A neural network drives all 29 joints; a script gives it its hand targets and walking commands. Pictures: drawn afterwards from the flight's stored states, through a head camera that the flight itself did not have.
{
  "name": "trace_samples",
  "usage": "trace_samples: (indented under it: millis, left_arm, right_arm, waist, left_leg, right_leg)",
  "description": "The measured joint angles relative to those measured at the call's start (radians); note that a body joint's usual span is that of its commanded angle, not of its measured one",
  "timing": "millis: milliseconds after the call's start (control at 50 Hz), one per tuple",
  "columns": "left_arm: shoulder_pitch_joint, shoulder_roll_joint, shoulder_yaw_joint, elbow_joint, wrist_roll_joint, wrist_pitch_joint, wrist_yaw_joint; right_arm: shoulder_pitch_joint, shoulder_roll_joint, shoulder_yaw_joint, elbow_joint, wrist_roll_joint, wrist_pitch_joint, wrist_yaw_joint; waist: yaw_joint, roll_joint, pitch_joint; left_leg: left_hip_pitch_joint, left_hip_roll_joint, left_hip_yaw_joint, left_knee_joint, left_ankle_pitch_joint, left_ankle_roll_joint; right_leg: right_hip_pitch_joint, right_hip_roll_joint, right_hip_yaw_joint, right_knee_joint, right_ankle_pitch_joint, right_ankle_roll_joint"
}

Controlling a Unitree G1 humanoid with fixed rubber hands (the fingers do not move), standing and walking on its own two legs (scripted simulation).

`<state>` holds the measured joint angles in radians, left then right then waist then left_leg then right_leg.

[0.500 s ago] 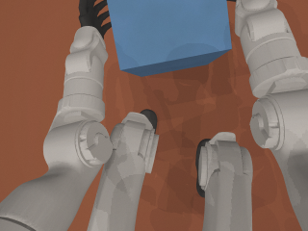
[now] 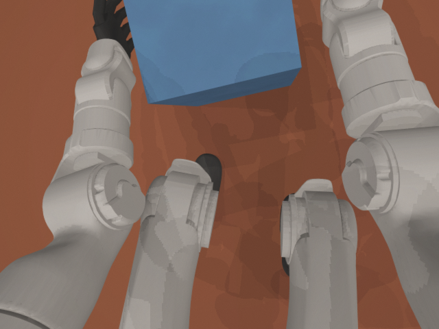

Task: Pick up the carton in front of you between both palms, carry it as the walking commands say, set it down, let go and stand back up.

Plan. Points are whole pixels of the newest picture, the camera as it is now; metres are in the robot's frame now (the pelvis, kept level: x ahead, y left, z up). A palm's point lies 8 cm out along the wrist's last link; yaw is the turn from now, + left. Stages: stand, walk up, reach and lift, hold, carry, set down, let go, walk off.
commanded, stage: set down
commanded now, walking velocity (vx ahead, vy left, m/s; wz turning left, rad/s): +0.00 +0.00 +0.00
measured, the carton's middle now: (222, 33) +0.52 +0.09 -0.26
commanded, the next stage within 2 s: let go in 1.48 s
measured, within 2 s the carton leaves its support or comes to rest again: neither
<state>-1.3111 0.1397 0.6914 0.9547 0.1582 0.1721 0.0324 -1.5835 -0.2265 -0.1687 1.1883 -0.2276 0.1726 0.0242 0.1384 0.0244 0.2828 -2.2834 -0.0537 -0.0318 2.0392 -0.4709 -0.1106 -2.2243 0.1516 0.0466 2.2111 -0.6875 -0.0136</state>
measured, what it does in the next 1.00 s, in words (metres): rises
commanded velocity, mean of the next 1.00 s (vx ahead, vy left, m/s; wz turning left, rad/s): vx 0.00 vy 0.00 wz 0.00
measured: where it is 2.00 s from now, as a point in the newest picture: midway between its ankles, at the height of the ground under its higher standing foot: (247, 227)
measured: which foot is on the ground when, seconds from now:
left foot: down 0.00-1.00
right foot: down 0.00-1.00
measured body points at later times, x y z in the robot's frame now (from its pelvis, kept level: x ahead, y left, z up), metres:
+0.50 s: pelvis +0.00 +0.01 -0.01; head +0.38 -0.02 +0.22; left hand +0.50 +0.27 -0.19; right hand +0.61 -0.10 -0.19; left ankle +0.14 +0.14 -0.35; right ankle +0.07 -0.09 -0.35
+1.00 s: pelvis +0.00 +0.02 +0.09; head +0.35 +0.02 +0.38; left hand +0.50 +0.26 -0.03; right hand +0.62 -0.11 -0.03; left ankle +0.14 +0.14 -0.35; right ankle +0.07 -0.09 -0.35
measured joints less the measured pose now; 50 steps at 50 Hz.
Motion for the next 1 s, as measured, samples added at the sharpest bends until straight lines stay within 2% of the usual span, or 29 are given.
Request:
trace_samples:
  millis: [80,140,260,360,440,520,620,700,800,900,1000]
  left_arm:
    - [-0.008,0.001,0.005,0.024,-0.004,-0.017,-0.007]
    - [-0.016,0.004,-0.010,0.062,-0.019,-0.044,-0.006]
    - [-0.049,0.026,-0.121,0.166,-0.138,-0.112,0.036]
    - [-0.070,0.086,-0.186,0.207,-0.233,-0.145,0.054]
    - [-0.052,0.113,-0.242,0.186,-0.284,-0.154,0.063]
    - [-0.004,0.101,-0.282,0.068,-0.332,-0.145,0.088]
    - [0.048,0.043,-0.325,-0.064,-0.380,-0.105,0.121]
    - [0.072,0.002,-0.330,-0.147,-0.344,-0.041,0.154]
    - [0.074,-0.011,-0.311,-0.174,-0.278,0.017,0.181]
    - [0.097,-0.015,-0.308,-0.189,-0.255,0.023,0.173]
    - [0.153,-0.038,-0.313,-0.246,-0.254,0.021,0.158]
  right_arm:
    - [-0.001,-0.012,0.008,-0.001,-0.004,-0.005,0.012]
    - [0.001,-0.038,0.052,0.011,0.022,-0.012,0.011]
    - [0.023,-0.188,0.215,0.014,0.192,-0.033,-0.043]
    - [-0.011,-0.282,0.330,0.027,0.333,-0.044,-0.033]
    - [-0.044,-0.282,0.377,0.013,0.396,-0.052,-0.024]
    - [-0.030,-0.257,0.346,-0.043,0.375,-0.051,-0.042]
    - [0.030,-0.256,0.288,-0.117,0.319,-0.024,-0.065]
    - [0.054,-0.273,0.248,-0.139,0.317,0.031,-0.054]
    - [0.021,-0.295,0.219,-0.074,0.333,0.071,-0.009]
    - [0.011,-0.275,0.178,-0.012,0.307,0.057,0.020]
    - [0.078,-0.255,0.133,-0.053,0.265,0.042,0.020]
  waist:
    - [0.001,0.012,0.018]
    - [0.005,0.019,0.041]
    - [0.024,0.028,0.097]
    - [0.021,0.008,0.102]
    - [0.029,-0.010,0.091]
    - [0.037,0.003,0.056]
    - [0.033,0.012,-0.006]
    - [0.031,-0.013,-0.035]
    - [0.043,-0.047,-0.075]
    - [0.049,-0.061,-0.140]
    - [0.049,-0.050,-0.201]
  left_leg:
    - [0.008,-0.003,0.004,0.011,0.001,-0.001]
    - [0.018,-0.005,0.009,0.020,0.001,-0.002]
    - [0.034,0.008,0.021,0.033,-0.003,0.005]
    - [0.013,0.040,0.041,0.035,0.000,0.039]
    - [-0.003,0.060,0.050,0.038,-0.006,0.051]
    - [-0.021,0.057,0.058,0.028,0.005,0.064]
    - [-0.022,0.031,0.056,-0.011,0.036,0.075]
    - [0.022,0.023,0.040,-0.063,0.052,0.075]
    - [0.087,0.025,0.026,-0.155,0.064,0.072]
    - [0.126,0.021,0.020,-0.233,0.067,0.070]
    - [0.157,0.018,0.014,-0.305,0.068,0.072]
  right_leg:
    - [0.009,-0.003,0.003,0.016,-0.004,0.002]
    - [0.019,-0.004,0.007,0.029,-0.007,0.004]
    - [0.036,-0.007,0.011,0.042,-0.012,0.010]
    - [0.017,-0.025,0.003,0.042,-0.015,0.001]
    - [-0.003,-0.036,-0.004,0.035,-0.010,-0.005]
    - [-0.014,-0.046,0.002,0.022,-0.004,0.007]
    - [0.001,-0.073,0.001,-0.014,0.007,0.015]
    - [0.050,-0.080,-0.014,-0.077,0.026,0.012]
    - [0.110,-0.080,-0.022,-0.180,0.054,0.007]
    - [0.149,-0.086,-0.024,-0.263,0.062,0.004]
    - [0.184,-0.091,-0.026,-0.344,0.067,0.004]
